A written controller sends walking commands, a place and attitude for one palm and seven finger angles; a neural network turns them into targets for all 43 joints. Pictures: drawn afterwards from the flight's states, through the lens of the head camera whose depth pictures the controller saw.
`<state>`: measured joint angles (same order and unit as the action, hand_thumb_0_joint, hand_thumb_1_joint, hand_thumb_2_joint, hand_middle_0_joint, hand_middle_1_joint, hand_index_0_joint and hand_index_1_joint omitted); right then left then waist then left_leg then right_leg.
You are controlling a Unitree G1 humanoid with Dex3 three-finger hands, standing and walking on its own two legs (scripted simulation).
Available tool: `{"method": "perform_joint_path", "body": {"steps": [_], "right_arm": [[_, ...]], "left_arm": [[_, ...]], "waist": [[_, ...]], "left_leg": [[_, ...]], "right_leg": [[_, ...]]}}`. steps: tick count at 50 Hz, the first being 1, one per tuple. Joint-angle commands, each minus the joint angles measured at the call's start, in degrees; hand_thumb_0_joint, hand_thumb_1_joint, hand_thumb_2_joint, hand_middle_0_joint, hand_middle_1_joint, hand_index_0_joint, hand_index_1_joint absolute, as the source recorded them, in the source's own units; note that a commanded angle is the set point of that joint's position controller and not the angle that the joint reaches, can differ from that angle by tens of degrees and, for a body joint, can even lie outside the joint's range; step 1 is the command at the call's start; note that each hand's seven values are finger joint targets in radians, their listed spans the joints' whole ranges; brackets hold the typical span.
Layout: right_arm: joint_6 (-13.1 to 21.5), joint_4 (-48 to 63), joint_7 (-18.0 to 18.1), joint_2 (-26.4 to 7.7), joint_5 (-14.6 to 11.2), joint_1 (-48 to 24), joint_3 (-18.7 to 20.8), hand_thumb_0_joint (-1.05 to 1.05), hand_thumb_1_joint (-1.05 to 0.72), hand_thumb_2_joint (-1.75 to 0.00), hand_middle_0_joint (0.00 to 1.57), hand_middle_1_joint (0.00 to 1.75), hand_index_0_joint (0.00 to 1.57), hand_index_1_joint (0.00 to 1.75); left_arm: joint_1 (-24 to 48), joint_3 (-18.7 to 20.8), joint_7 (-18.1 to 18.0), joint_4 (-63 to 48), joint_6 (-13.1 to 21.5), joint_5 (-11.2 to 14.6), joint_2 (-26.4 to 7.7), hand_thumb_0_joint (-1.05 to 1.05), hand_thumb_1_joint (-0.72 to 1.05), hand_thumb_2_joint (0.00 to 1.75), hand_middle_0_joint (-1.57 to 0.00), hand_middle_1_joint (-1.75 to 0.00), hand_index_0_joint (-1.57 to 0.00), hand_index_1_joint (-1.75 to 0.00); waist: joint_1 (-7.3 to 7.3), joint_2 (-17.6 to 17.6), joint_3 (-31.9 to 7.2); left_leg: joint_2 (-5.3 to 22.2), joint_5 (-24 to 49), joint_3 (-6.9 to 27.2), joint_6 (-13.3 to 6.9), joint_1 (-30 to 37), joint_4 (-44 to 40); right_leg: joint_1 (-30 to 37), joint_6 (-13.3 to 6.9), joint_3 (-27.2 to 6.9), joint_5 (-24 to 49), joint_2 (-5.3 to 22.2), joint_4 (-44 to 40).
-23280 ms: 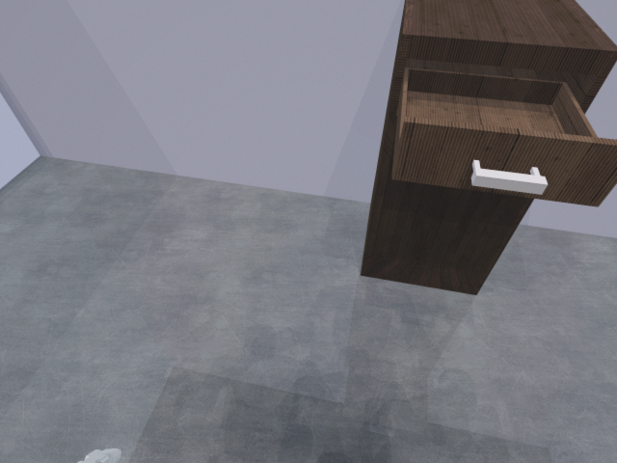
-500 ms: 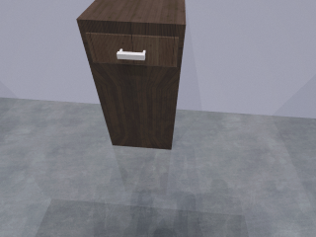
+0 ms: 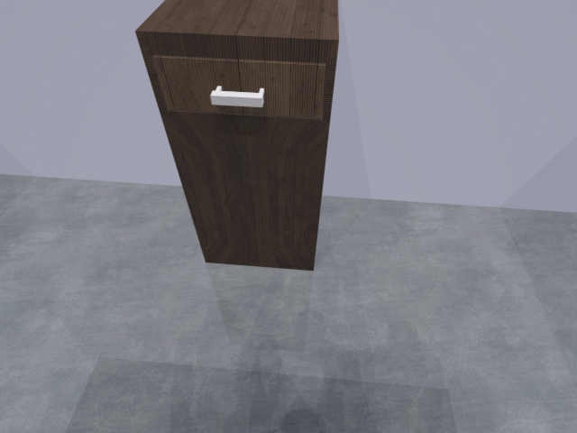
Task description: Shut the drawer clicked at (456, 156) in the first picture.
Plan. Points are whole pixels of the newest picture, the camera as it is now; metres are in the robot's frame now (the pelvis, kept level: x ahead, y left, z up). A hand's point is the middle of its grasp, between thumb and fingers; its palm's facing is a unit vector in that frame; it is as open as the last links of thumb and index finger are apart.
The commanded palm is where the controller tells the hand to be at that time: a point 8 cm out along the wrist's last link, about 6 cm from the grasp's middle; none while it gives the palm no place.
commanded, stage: look to check the result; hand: left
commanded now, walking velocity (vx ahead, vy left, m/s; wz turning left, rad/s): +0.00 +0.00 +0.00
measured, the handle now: (238, 94) +0.84 +0.17 +0.03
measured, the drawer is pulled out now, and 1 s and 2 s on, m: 0.00 0.00 0.00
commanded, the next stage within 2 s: stand and wait in 0.14 s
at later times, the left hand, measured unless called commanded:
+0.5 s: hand out of the picture -0.01 +0.17 -0.18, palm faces +0.06 -0.98 -0.19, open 7.4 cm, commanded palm none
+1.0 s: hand out of the picture -0.01 +0.18 -0.17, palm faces +0.05 -0.98 -0.21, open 7.4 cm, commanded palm none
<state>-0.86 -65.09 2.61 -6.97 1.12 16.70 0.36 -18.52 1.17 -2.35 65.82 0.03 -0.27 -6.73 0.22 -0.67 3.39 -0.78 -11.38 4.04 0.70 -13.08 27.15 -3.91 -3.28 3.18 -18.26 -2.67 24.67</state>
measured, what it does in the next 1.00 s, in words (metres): stands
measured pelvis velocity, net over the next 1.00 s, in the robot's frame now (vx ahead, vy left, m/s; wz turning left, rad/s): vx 0.00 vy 0.00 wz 0.00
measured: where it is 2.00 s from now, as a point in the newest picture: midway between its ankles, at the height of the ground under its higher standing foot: outside the picture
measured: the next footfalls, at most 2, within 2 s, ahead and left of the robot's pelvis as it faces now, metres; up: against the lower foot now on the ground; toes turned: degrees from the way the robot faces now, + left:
none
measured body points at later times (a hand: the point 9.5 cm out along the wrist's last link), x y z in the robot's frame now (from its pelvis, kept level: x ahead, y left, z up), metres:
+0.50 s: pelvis +0.00 +0.00 +0.00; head +0.01 +0.00 +0.45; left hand -0.02 +0.22 -0.16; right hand -0.01 -0.21 -0.16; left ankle +0.04 +0.13 -0.74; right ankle -0.05 -0.08 -0.74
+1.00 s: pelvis +0.00 +0.00 +0.00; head +0.02 +0.00 +0.45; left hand -0.01 +0.23 -0.16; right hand +0.01 -0.22 -0.16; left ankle +0.04 +0.13 -0.74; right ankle -0.05 -0.08 -0.74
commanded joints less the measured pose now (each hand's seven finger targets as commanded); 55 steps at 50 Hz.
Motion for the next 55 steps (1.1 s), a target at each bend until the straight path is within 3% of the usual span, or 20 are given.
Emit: {"method": "perform_joint_path", "body": {"steps": [1,8,9,16,24,28,35,41,55], "right_arm": [[0.66,1.15,0.62,-5.07,-0.30,4.08,0.83,0.00,-0.90,-0.90,0.20,0.30,0.20,0.30],[0.70,1.08,0.62,-5.01,-0.22,3.75,0.82,0.00,-0.90,-0.90,0.20,0.30,0.20,0.30],[0.72,1.15,0.61,-5.04,-0.23,3.84,0.85,0.00,-0.90,-0.90,0.20,0.30,0.20,0.30],[0.77,1.26,0.60,-5.58,-0.39,3.51,1.04,0.00,-0.90,-0.90,0.20,0.30,0.20,0.30],[0.63,1.01,0.52,-5.78,-0.22,3.10,0.90,0.00,-0.90,-0.90,0.20,0.30,0.20,0.30],[0.91,1.18,0.58,-6.31,-0.21,2.84,0.98,0.00,-0.90,-0.90,0.20,0.30,0.20,0.30],[0.92,1.13,0.52,-6.85,-0.26,2.32,0.96,0.00,-0.90,-0.90,0.20,0.30,0.20,0.30],[1.10,1.34,0.53,-7.71,-0.35,1.91,1.07,0.00,-0.90,-0.90,0.20,0.30,0.20,0.30],[1.06,1.25,0.43,-8.44,-0.30,0.24,1.08,0.00,-0.90,-0.90,0.20,0.30,0.20,0.30]], "left_arm": [[-4.96,0.74,-0.33,-0.97,0.75,0.06,-5.68,0.00,0.90,0.90,-0.20,-0.30,-0.20,-0.30],[-4.39,0.86,-0.33,-1.08,0.74,0.11,-5.63,0.00,0.90,0.90,-0.20,-0.30,-0.20,-0.30],[-4.06,0.84,-0.30,-1.10,0.74,0.13,-5.70,0.00,0.90,0.90,-0.20,-0.30,-0.20,-0.30],[-3.90,1.05,-0.36,-1.49,0.86,0.07,-6.46,0.00,0.90,0.90,-0.20,-0.30,-0.20,-0.30],[-3.04,0.96,-0.14,-1.37,0.72,0.14,-6.67,0.00,0.90,0.90,-0.20,-0.30,-0.20,-0.30],[-3.05,1.05,-0.10,-1.39,0.79,0.16,-6.75,0.00,0.90,0.90,-0.20,-0.30,-0.20,-0.30],[-2.51,1.03,0.06,-1.14,0.63,0.13,-7.19,0.00,0.90,0.90,-0.20,-0.30,-0.20,-0.30],[-2.23,1.16,0.02,-1.32,0.85,0.04,-7.90,0.00,0.90,0.90,-0.20,-0.30,-0.20,-0.30],[-1.09,1.20,0.09,-1.49,0.95,0.09,-8.85,0.00,0.90,0.90,-0.20,-0.30,-0.20,-0.30]], "waist": [[-0.12,0.24,2.76],[-0.13,0.89,3.23],[-0.02,-0.23,3.31],[-0.18,1.55,2.59],[0.04,-0.37,4.21],[-0.15,-0.23,1.93],[-0.13,-0.53,3.23],[-0.15,0.35,1.20],[-0.09,0.59,1.64]], "left_leg": [[4.49,10.52,2.46,-2.90,1.95,-2.54],[4.43,10.10,2.47,-2.86,1.61,-2.89],[4.44,10.08,2.74,-2.90,1.71,-3.14],[4.45,10.86,2.45,-2.86,1.80,-2.77],[4.41,8.96,2.90,-2.75,1.29,-3.43],[4.69,10.62,3.26,-2.98,2.29,-3.64],[4.84,8.73,4.12,-3.16,1.77,-4.98],[4.93,11.27,3.98,-3.20,2.80,-4.44],[4.90,11.33,3.48,-2.94,3.25,-4.51]], "right_leg": [[-6.26,-0.29,-5.55,9.41,8.00,-6.91],[-5.90,-0.20,-5.42,9.41,8.14,-7.21],[-5.99,-0.36,-5.44,8.87,8.17,-7.15],[-4.99,0.21,-5.13,11.16,8.24,-7.19],[-6.30,-0.25,-5.45,6.65,8.18,-7.91],[-4.81,-0.29,-5.22,8.53,8.16,-7.09],[-5.53,-0.33,-5.15,5.30,7.80,-7.45],[-4.29,-0.23,-5.10,8.23,7.98,-6.98],[-4.30,-0.03,-5.23,10.04,8.48,-7.55]]}}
